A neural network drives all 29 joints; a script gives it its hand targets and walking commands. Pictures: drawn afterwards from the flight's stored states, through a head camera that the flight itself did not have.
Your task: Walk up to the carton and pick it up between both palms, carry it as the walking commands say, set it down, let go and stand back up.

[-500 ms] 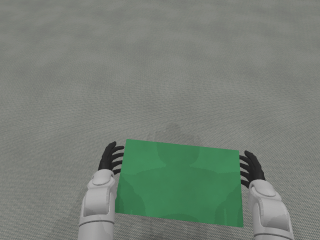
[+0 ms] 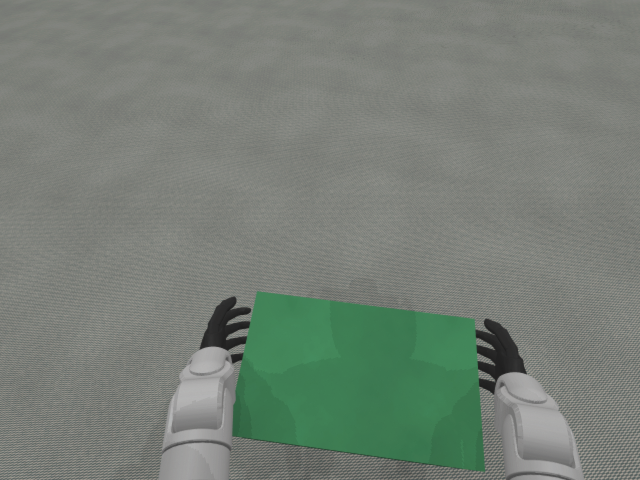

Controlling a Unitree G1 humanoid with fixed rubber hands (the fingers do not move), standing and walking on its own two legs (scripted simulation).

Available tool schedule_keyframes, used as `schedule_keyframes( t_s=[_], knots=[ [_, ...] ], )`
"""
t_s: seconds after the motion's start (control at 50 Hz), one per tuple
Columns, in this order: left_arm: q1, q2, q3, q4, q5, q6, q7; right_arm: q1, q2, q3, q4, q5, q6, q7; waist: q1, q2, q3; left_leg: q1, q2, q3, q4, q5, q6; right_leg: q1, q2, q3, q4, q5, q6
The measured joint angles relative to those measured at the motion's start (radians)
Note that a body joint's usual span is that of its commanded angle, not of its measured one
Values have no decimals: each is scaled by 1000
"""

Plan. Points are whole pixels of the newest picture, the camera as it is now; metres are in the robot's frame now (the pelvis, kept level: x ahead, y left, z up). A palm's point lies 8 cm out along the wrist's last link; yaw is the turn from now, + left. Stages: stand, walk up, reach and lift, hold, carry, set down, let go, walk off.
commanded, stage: carry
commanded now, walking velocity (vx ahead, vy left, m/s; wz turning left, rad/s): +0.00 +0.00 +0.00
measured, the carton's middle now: (351, 385) +0.27 -0.01 -0.08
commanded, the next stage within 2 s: none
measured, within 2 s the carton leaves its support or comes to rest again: neither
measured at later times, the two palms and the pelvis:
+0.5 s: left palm (245, 210) +0.54 +0.17 +0.03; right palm (457, 216) +0.52 -0.19 +0.02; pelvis +0.27 +0.00 +0.01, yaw +1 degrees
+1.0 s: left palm (263, 134) +0.77 +0.17 +0.04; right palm (436, 141) +0.75 -0.20 +0.02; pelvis +0.50 +0.00 +0.01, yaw +2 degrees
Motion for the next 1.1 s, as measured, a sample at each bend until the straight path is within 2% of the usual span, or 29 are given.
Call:
schedule_keyframes(
  t_s=[0.04, 0.06, 0.08, 0.1, 0.14, 0.2, 0.26, 0.3, 0.32, 0.34, 0.38, 0.44, 0.48, 0.52, 0.56, 0.58, 0.6, 0.64, 0.68, 0.72, 0.78, 0.84, 0.88, 0.92, 0.96, 1.0, 1.04, 1.06, 1.1],
  knots=[
    [20, 1, 3, -19, -12, -10, 6, -29, 5, -7, 15, -7, -3, 7, 5, -24, 25, -27, 24, 10, -198, 83, -6, 53, 0, 10, -21, -22, 10],
    [24, 1, 2, -40, -25, -12, 10, -46, 10, -13, 16, -16, -12, 6, 6, -38, 45, -25, 32, 25, -318, 200, -8, 71, -4, 15, -6, -40, 13],
    [29, 4, 4, -60, -38, -14, 16, -61, 21, -18, 23, -27, -26, 7, 9, -64, 60, -8, 27, 49, -343, 331, 0, 66, -22, 31, 55, -52, 17],
    [33, 6, 11, -72, -46, -18, 23, -74, 32, -20, 34, -37, -39, 10, 7, -85, 62, 8, 18, 68, -339, 295, 15, 25, -40, 52, 160, -37, 27],
    [29, 8, 20, -78, -54, -21, 41, -94, 49, -28, 45, -48, -52, 10, -10, -77, 62, 21, 22, 71, -306, 212, 38, -67, -9, 107, 364, -33, 43],
    [29, 12, 35, -96, -54, -13, 46, -97, 70, -19, 35, -43, -51, -6, -27, -43, 63, 80, 34, 82, -342, 171, 42, -187, 34, 138, 499, -73, 23],
    [27, 0, 46, -139, -54, -9, 29, -73, 74, -6, -20, -33, -53, -14, -44, -2, 79, 146, 35, 81, -408, 157, 38, -281, 38, 101, 381, -42, 3],
    [21, 1, 42, -152, -50, -14, 17, -57, 74, 3, -63, -25, -51, -21, -50, 14, 93, 190, 28, 79, -439, 145, 35, -303, 37, 78, 179, 76, -4],
    [17, 2, 38, -156, -45, -16, 10, -45, 73, 8, -87, -22, -46, -26, -52, 16, 97, 202, 21, 77, -427, 142, 32, -293, 35, 70, 54, 196, -12],
    [11, 0, 28, -146, -40, -21, 4, -34, 63, 10, -107, -20, -42, -30, -54, 31, 98, 186, 25, 66, -365, 147, 24, -278, 34, 55, 27, 240, -26],
    [-10, -1, 10, -112, -35, -23, 1, -25, 35, 9, -113, -12, -34, -33, -53, 54, 103, 120, 25, 29, -142, 140, 5, -239, 33, 23, 47, 181, -39],
    [-4, -1, 10, -71, -8, -15, -3, -23, 16, 8, -69, 12, -17, -17, -51, 20, 75, 48, -5, -9, 29, 77, -1, -159, 17, 5, 22, 124, -39],
    [6, 0, 23, -67, 1, -16, -1, -41, 18, 5, -38, 14, -17, -3, -38, -10, 60, 9, 5, -5, -27, 44, -10, -111, 20, 6, -23, 113, -38],
    [7, 0, 22, -79, -3, -22, 6, -64, 24, -4, -25, 0, -30, 4, -21, -34, 64, -24, 23, 5, -177, 92, -17, -68, 25, 3, -60, 102, -36],
    [8, 0, 7, -108, -16, -25, 12, -81, 29, -18, -26, -18, -50, 6, -8, -52, 78, -33, 34, 23, -384, 229, -20, -27, 25, -5, -66, 72, -29],
    [15, 1, 1, -123, -21, -25, 15, -85, 33, -22, -27, -25, -58, 10, -3, -64, 80, -22, 33, 33, -453, 380, -12, -12, 21, -4, -46, 50, -22],
    [27, 2, 6, -133, -24, -25, 17, -86, 43, -23, -18, -34, -68, 15, 2, -88, 72, -8, 24, 47, -450, 414, 2, -16, 5, 7, -1, 34, -13],
    [49, 3, 23, -143, -30, -21, 25, -91, 63, -17, -2, -52, -69, 17, 1, -98, 48, 15, 23, 65, -421, 321, 24, -67, 3, 49, 152, 41, 19],
    [63, 3, 38, -140, -37, -11, 30, -92, 79, -12, 11, -69, -65, 14, -6, -64, 31, 51, 41, 69, -411, 261, 32, -114, 31, 85, 269, -20, 18],
    [61, 3, 44, -138, -45, 6, 30, -84, 76, -3, 17, -76, -62, 10, -10, -31, 25, 97, 51, 77, -430, 232, 31, -158, 37, 95, 300, -50, 12],
    [37, 3, 40, -135, -36, 20, 20, -67, 75, -4, -6, -72, -58, 4, -20, 3, 40, 165, 45, 85, -470, 209, 27, -202, 25, 85, 173, 37, 6],
    [10, 1, 26, -114, -18, 13, 4, -41, 65, 1, -57, -64, -46, -9, -36, 33, 51, 196, 36, 74, -440, 181, 20, -187, 19, 64, -12, 217, -2],
    [-14, -1, 7, -71, -11, 8, -4, -27, 37, -2, -63, -56, -39, -13, -43, 62, 50, 138, 44, 45, -285, 174, 0, -156, 19, 34, -5, 167, -12],
    [-27, -3, 2, -31, 2, 11, -11, -21, 14, -4, -44, -33, -26, -11, -47, 42, 46, 99, 20, 23, -187, 100, -5, -112, 1, 25, -10, 130, -15],
    [-18, -2, 6, -14, 18, 8, -14, -33, 3, -4, -14, -17, -15, 0, -52, 15, 37, 77, 20, 24, -221, 76, -15, -67, -7, 22, -40, 113, -13],
    [-11, -1, 7, -20, 18, 2, -11, -58, 1, -12, 7, -16, -19, 8, -51, -6, 43, 67, 33, 33, -345, 136, -25, -26, -5, 18, -65, 99, -10],
    [-4, 0, -1, -48, 8, -1, -5, -77, 5, -21, 12, -23, -34, 11, -47, -27, 53, 71, 43, 39, -472, 331, -17, 6, 0, 12, -63, 71, -5],
    [5, 1, -1, -64, 4, -2, -2, -81, 12, -24, 17, -27, -45, 14, -42, -49, 48, 81, 40, 47, -470, 364, -5, 10, -5, 18, -45, 56, -1],
    [27, 3, 8, -86, 4, -3, 3, -86, 31, -23, 27, -39, -55, 20, -38, -76, 22, 92, 39, 59, -458, 304, 2, -24, -13, 32, 38, 75, 14]
  ],
)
